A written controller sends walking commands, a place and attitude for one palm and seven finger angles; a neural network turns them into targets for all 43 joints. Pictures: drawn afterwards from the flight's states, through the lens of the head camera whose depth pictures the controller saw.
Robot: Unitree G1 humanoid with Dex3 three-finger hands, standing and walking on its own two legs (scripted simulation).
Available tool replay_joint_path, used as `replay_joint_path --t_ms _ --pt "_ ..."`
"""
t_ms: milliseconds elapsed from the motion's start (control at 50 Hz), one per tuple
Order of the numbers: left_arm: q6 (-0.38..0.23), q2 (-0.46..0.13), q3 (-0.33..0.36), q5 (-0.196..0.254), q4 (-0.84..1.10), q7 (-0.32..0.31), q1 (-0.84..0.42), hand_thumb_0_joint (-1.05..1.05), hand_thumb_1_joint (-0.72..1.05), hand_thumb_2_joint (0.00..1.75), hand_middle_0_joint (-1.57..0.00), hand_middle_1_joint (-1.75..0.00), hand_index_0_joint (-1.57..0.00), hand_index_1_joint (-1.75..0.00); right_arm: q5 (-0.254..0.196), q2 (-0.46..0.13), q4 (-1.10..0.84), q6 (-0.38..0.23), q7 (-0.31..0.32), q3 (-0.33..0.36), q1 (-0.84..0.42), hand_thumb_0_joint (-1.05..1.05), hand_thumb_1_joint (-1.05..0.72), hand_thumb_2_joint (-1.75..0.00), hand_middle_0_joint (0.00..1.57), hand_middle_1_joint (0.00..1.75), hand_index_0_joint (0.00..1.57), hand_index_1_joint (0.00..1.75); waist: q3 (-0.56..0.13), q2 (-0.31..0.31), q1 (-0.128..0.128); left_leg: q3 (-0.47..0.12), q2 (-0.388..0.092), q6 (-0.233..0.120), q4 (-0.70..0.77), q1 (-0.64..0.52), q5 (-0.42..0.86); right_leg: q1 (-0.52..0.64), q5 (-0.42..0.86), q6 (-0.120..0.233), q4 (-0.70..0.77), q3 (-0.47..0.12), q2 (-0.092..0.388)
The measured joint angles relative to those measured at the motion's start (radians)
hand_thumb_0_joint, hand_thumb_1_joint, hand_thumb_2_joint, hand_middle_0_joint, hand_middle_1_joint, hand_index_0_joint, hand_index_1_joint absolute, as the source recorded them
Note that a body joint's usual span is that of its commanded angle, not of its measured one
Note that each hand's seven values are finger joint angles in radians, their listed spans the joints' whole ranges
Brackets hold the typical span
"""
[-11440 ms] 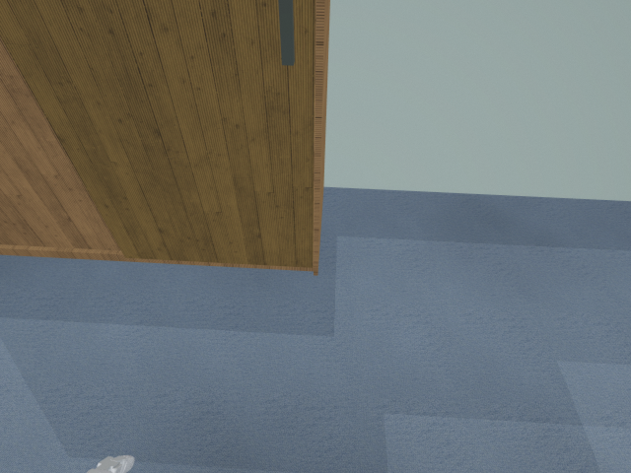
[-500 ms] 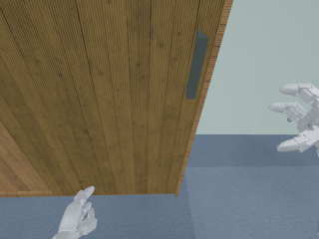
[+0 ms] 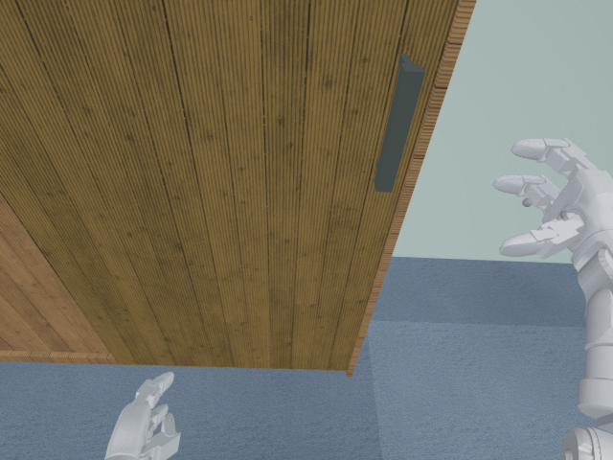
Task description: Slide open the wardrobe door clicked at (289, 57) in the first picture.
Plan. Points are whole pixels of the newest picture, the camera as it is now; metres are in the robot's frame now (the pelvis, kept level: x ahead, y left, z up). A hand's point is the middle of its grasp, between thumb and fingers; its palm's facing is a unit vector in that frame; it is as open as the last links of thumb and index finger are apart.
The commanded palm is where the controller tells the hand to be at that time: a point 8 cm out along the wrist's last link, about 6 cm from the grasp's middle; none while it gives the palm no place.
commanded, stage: move the hooked fingers beside the handle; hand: right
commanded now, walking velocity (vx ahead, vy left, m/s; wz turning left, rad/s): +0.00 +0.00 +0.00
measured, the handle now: (393, 126) +0.54 -0.10 +0.20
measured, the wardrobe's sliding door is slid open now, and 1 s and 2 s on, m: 0.00 0.00 0.00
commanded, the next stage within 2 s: feel for the door with the fingertips in 1.70 s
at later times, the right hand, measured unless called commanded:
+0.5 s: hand (471, 169) +0.42 -0.18 +0.21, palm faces -0.02 +1.00 -0.01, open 14.0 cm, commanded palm +0.41 -0.23 +0.21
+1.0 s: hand (437, 145) +0.48 -0.15 +0.20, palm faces -0.01 +1.00 +0.00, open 14.0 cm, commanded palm +0.45 -0.21 +0.20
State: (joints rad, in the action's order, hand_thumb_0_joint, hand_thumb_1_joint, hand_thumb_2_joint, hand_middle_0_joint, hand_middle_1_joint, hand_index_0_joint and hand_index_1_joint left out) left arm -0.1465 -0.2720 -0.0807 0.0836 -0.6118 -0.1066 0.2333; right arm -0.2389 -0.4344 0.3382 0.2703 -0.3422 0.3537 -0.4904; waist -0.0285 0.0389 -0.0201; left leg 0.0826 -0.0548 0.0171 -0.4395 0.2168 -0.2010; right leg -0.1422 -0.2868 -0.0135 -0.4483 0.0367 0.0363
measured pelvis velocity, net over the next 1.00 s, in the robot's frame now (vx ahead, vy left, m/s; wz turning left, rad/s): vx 0.00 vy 0.00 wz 0.04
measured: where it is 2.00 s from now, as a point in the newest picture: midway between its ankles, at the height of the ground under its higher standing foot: outside the picture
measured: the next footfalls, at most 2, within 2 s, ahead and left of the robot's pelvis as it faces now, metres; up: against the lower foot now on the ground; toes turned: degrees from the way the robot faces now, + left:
none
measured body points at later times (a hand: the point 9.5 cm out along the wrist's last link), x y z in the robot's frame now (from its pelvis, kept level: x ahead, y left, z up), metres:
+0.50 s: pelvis +0.00 -0.01 +0.00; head +0.00 +0.00 +0.45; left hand +0.13 +0.24 -0.10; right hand +0.42 -0.24 +0.21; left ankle +0.02 +0.13 -0.74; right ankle -0.03 -0.13 -0.74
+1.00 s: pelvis +0.00 +0.00 +0.00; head +0.03 +0.01 +0.45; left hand +0.03 +0.27 -0.12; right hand +0.48 -0.21 +0.21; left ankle +0.02 +0.13 -0.74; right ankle -0.03 -0.13 -0.74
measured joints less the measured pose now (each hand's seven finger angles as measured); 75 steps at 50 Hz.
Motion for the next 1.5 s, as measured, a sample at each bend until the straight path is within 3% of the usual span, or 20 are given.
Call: replay_joint_path --t_ms 200,460,680,940,1040,1200,1320,1500 --pt "0.018 0.006 0.002 -0.003 -0.010 0.001 -0.005 0.02 0.90 0.90 -0.20 -0.30 -0.21 -0.30 0.019 0.031 0.079 -0.003 0.048 -0.043 -0.081 -0.01 0.50 -0.30 0.30 1.20 0.30 1.20 -0.006 -0.004 0.012 -0.005 -0.004 0.004 0.001 0.012 0.002 -0.009 0.002 0.004 0.003 0.004 -0.005" --pt "0.033 0.011 0.009 -0.006 -0.042 -0.002 0.022 0.02 0.90 0.90 -0.20 -0.30 -0.21 -0.30 0.054 0.053 0.260 -0.049 0.111 -0.096 -0.237 -0.01 0.50 -0.30 0.30 1.20 0.30 1.20 0.001 -0.012 0.029 -0.007 -0.006 0.005 0.007 0.030 0.012 -0.031 0.007 0.007 0.002 0.006 -0.007" --pt "0.034 0.007 0.023 -0.020 -0.073 0.010 0.073 0.01 0.90 0.90 -0.20 -0.30 -0.21 -0.30 0.089 0.067 0.473 -0.153 0.161 -0.087 -0.381 -0.01 0.50 -0.30 0.30 1.20 0.30 1.20 0.004 -0.016 0.064 -0.020 -0.002 0.005 0.009 0.065 0.021 -0.058 0.013 0.007 0.007 0.018 -0.005" --pt "0.034 -0.009 0.046 -0.034 -0.099 0.022 0.147 0.01 0.90 0.90 -0.20 -0.30 -0.21 -0.30 0.129 0.020 0.665 -0.264 0.166 -0.031 -0.485 -0.01 0.50 -0.30 0.30 1.20 0.30 1.20 0.005 -0.017 0.105 -0.035 0.009 0.001 0.004 0.113 0.025 -0.098 0.010 0.004 0.001 0.033 0.005" --pt "0.040 -0.014 0.056 -0.032 -0.092 0.030 0.168 0.01 0.90 0.90 -0.20 -0.30 -0.21 -0.30 0.119 0.018 0.611 -0.281 0.151 -0.016 -0.433 -0.01 0.50 -0.30 0.30 1.20 0.30 1.20 -0.001 -0.012 0.102 -0.045 0.015 0.000 0.007 0.114 0.026 -0.094 0.007 0.003 0.005 0.043 0.010" --pt "0.045 -0.007 0.053 -0.027 -0.082 0.029 0.140 0.01 0.90 0.90 -0.20 -0.30 -0.21 -0.30 0.114 0.036 0.565 -0.245 0.157 -0.033 -0.395 -0.01 0.50 -0.30 0.30 1.20 0.30 1.20 -0.001 -0.014 0.089 -0.036 0.014 0.000 0.007 0.102 0.022 -0.090 0.003 0.003 -0.003 0.034 0.010" --pt "0.028 -0.002 0.045 -0.028 -0.079 0.023 0.101 0.01 0.90 0.90 -0.20 -0.30 -0.21 -0.30 0.108 0.061 0.598 -0.249 0.169 -0.082 -0.449 -0.02 0.50 -0.30 0.30 1.20 0.30 1.20 0.002 -0.015 0.077 -0.020 0.005 0.002 -0.001 0.104 0.018 -0.103 0.002 0.005 -0.017 0.017 0.003" --pt "0.029 0.006 0.033 -0.039 -0.064 0.035 0.083 0.01 0.90 0.90 -0.20 -0.30 -0.21 -0.30 0.131 0.060 0.711 -0.286 0.184 -0.068 -0.529 -0.01 0.50 -0.30 0.30 1.20 0.30 1.20 -0.009 -0.019 0.089 -0.025 -0.001 0.005 -0.031 0.142 0.006 -0.135 -0.006 0.007 -0.036 0.020 -0.002"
